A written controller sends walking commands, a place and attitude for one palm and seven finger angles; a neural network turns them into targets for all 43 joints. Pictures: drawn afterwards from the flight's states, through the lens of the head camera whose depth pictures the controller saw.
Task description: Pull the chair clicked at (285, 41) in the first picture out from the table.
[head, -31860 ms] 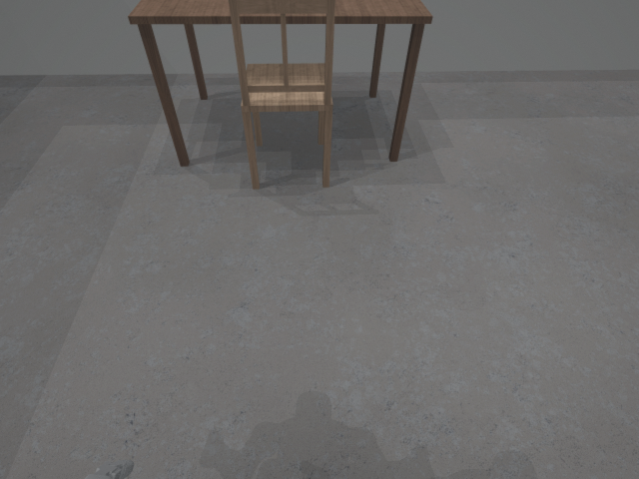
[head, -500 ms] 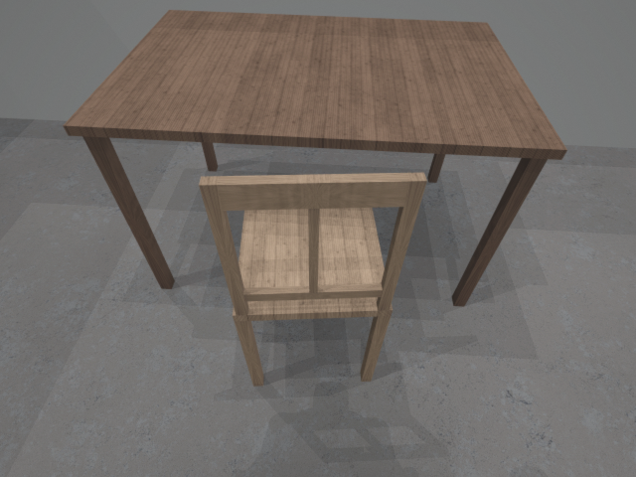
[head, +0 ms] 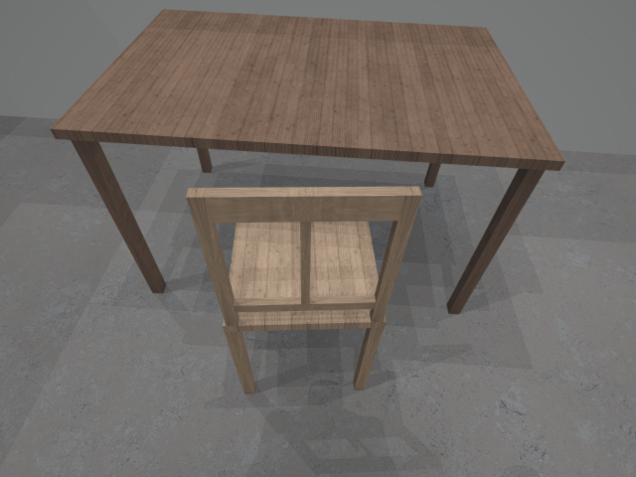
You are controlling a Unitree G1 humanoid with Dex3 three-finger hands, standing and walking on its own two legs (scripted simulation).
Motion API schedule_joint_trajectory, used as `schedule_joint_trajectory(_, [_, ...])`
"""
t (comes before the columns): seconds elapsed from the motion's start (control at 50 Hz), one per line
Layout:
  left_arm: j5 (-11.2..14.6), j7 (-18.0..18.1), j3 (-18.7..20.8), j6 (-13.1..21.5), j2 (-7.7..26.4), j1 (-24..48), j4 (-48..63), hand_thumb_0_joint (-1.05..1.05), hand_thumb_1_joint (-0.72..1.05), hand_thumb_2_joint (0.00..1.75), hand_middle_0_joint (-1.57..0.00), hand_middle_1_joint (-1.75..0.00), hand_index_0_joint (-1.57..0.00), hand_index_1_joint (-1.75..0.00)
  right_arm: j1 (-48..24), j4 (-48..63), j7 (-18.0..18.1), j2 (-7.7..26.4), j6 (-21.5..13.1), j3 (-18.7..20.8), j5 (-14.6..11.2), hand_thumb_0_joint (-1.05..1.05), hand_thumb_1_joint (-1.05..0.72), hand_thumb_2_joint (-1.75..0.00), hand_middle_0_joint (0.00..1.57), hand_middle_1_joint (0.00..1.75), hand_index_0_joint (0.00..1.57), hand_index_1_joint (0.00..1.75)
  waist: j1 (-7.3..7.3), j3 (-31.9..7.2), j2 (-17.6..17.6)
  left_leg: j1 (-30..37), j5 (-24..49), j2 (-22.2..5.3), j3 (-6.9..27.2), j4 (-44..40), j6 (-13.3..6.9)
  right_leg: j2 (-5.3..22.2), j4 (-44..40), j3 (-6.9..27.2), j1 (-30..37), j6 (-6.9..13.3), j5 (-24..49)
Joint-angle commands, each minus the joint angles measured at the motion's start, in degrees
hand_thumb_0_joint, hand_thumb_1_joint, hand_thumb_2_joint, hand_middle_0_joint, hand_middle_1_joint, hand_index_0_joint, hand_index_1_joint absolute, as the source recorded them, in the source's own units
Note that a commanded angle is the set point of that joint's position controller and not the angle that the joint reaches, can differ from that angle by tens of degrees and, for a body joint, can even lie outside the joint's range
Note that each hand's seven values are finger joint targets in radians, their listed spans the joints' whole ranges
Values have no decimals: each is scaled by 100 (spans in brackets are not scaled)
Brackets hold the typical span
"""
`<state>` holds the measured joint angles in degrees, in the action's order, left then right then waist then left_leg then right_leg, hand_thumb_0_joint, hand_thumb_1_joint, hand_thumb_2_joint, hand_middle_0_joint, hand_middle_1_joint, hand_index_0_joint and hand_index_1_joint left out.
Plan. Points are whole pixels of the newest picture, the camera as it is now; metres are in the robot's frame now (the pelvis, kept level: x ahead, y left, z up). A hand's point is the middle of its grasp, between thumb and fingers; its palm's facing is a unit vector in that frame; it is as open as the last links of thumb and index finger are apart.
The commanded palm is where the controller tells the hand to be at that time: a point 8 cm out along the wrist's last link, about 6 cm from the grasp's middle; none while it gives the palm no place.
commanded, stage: look again from close up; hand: left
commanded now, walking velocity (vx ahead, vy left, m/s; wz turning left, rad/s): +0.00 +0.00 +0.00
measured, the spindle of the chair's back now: (305, 264) +0.51 +0.06 -0.11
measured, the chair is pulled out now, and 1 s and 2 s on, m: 0.13 0.13 0.13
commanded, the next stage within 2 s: shuffle to correct the standing spot in 0.98 s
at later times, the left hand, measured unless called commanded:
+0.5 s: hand out of the picture +0.03 +0.15 -0.18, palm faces +0.00 -0.98 -0.19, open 7.3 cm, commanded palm none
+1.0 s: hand out of the picture +0.02 +0.14 -0.18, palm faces +0.02 -0.99 -0.17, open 7.3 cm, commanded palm none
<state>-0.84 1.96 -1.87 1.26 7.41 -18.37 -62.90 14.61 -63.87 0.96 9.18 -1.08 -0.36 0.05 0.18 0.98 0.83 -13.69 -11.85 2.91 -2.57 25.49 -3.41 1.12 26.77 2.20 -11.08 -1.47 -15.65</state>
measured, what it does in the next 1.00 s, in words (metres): stands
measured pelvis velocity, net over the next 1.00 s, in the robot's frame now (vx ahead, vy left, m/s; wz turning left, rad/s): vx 0.03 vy -0.02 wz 0.00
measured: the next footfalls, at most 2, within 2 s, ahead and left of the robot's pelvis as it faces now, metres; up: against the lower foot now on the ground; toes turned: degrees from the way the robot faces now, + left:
none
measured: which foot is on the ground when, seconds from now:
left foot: down 0.00-1.00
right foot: down 0.00-1.00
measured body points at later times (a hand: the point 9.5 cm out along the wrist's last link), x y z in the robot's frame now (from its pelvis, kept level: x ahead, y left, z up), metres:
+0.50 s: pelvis +0.03 -0.01 +0.00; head +0.04 -0.01 +0.45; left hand +0.03 +0.21 -0.16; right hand +0.04 -0.24 -0.16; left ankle +0.02 +0.08 -0.74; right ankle -0.01 -0.14 -0.74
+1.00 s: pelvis +0.03 -0.02 +0.00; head +0.04 -0.01 +0.45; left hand +0.02 +0.20 -0.16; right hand +0.04 -0.25 -0.15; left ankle +0.02 +0.08 -0.74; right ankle -0.01 -0.14 -0.74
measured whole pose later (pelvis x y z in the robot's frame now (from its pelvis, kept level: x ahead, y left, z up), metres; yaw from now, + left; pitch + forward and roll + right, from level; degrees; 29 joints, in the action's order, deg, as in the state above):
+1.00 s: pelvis +0.03 -0.02 +0.00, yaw +0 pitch -1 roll +0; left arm -0.7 2.1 -1.2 1.2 8.4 -17.7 -63.8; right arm 13.7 -66.1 1.8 8.8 -1.2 -0.7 0.2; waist 0.5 1.3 1.3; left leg -9.3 -13.5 1.5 -2.0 23.6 -1.7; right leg -0.3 24.0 1.8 -6.3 0.2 -16.8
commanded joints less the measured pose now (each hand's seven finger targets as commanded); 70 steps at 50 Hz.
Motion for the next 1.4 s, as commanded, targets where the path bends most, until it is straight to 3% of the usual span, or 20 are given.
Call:
schedule_joint_trajectory(0.0, [13, 60, 150, 66, 653, -428, 96, 0, 90, 90, -20, -30, -20, -30, 293, 159, 52, 558, -139, 71, 16, 0, -90, -90, 20, 30, 20, 30, -8, 38, 62, 297, 732, -745, 714, -457, 67, 434, -410, 352, -198, 264, 894])
schedule_joint_trajectory(0.12, [9, 63, 164, 34, 677, -315, 88, 0, 90, 90, -20, -30, -20, -30, 205, 113, 80, 526, -133, 50, 13, 0, -90, -90, 20, 30, 20, 30, 18, 262, -49, 289, 896, -777, 696, -484, 69, 402, -441, 336, -184, 259, 929])
schedule_joint_trajectory(0.3, [23, 56, 176, 45, 744, -212, 112, 0, 90, 90, -20, -30, -20, -30, 180, 65, 81, 596, -134, 54, 27, 0, -90, -90, 20, 30, 20, 30, 7, -13, 34, 559, 1203, -782, 677, -431, 97, 438, -442, 358, -33, 261, 1222])
schedule_joint_trajectory(0.32, [13, 59, 184, 51, 734, -238, 122, 0, 90, 90, -20, -30, -20, -30, 139, 60, 86, 555, -125, 56, 16, 0, -90, -90, 20, 30, 20, 30, 28, 98, 162, 523, 1158, -786, 648, -413, 92, 437, -475, 347, -54, 258, 1271])
schedule_joint_trajectory(0.58, [25, 58, 181, 54, 728, -284, 77, 0, 90, 90, -20, -30, -20, -30, 139, 0, 99, 551, -112, 46, 28, 0, -90, -90, 20, 30, 20, 30, 15, 24, 11, 680, 1255, -780, 632, -433, 121, 449, -532, 363, 34, 281, 1420])
schedule_joint_trajectory(0.8, [23, 55, 174, 55, 704, -360, 26, 0, 90, 90, -20, -30, -20, -30, 145, -41, 109, 537, -106, 39, 24, 0, -90, -90, 20, 30, 20, 30, 29, 139, -15, 672, 1153, -776, 642, -490, 132, 442, -632, 349, 30, 275, 1282])
schedule_joint_trajectory(0.82, [14, 55, 178, 50, 675, -367, 33, 0, 90, 90, -20, -30, -20, -30, 138, -29, 114, 501, -96, 41, 18, 0, -90, -90, 20, 30, 20, 30, 29, 277, 49, 612, 1065, -775, 637, -508, 123, 416, -669, 364, -22, 281, 1218])
schedule_joint_trajectory(0.9, [24, 52, 178, 49, 676, -375, 12, 0, 90, 90, -20, -30, -20, -30, 176, -39, 113, 531, -103, 38, 27, 0, -90, -90, 20, 30, 20, 30, 23, 160, -10, 682, 1097, -782, 654, -527, 130, 421, -667, 363, 13, 277, 1166])
schedule_joint_trajectory(0.92, [11, 52, 176, 44, 672, -362, 24, 0, 90, 90, -20, -30, -20, -30, 163, -46, 113, 500, -92, 37, 15, 0, -90, -90, 20, 30, 20, 30, 28, 350, 33, 574, 966, -774, 644, -567, 130, 400, -708, 361, -40, 278, 1067])
schedule_joint_trajectory(1.06, [15, 49, 185, 50, 650, -400, -10, 0, 90, 90, -20, -30, -20, -30, 225, -53, 113, 510, -106, 37, 29, 0, -90, -90, 20, 30, 20, 30, 27, 196, 1, 651, 1056, -780, 667, -579, 131, 416, -699, 356, 11, 284, 1071])
schedule_joint_trajectory(1.1, [23, 40, 181, 42, 596, -458, -79, 0, 90, 90, -20, -30, -20, -30, 264, -98, 117, 470, -108, 27, 38, 0, -90, -90, 20, 30, 20, 30, 16, 154, 40, 673, 916, -806, 702, -566, 117, 387, -694, 226, 57, 247, 829])
schedule_joint_trajectory(1.12, [12, 34, 185, 28, 580, -481, -84, 0, 90, 90, -20, -30, -20, -30, 271, -115, 118, 450, -91, 29, 33, 0, -90, -90, 20, 30, 20, 30, 20, 309, 130, 567, 659, -816, 724, -588, 95, 351, -708, 179, 10, 249, 562])
schedule_joint_trajectory(1.22, [-38, -8, 229, -60, 530, -551, -75, 0, 90, 90, -20, -30, -20, -30, 359, -137, 124, 542, -25, 115, 71, 0, -90, -90, 20, 30, 20, 30, -9, 632, -136, 174, -474, -1030, 1190, -915, -49, 218, -416, -175, -213, 249, -222])
schedule_joint_trajectory(1.32, [-71, -35, 279, -116, 502, -641, -5, 0, 90, 90, -20, -30, -20, -30, 513, -117, 181, 621, 3, 216, 93, 0, -90, -90, 20, 30, 20, 30, -18, 641, -352, 32, -202, -1246, 1579, -872, -260, 156, -107, -389, -286, 266, -192])
schedule_joint_trajectory(1.38, [-68, -39, 319, -125, 482, -808, 17, 0, 90, 90, -20, -30, -20, -30, 520, -78, 206, 619, 8, 254, 108, 0, -90, -90, 20, 30, 20, 30, 23, 421, -371, -47, 232, -1173, 1466, -541, -251, 212, -155, -364, -87, 288, 43])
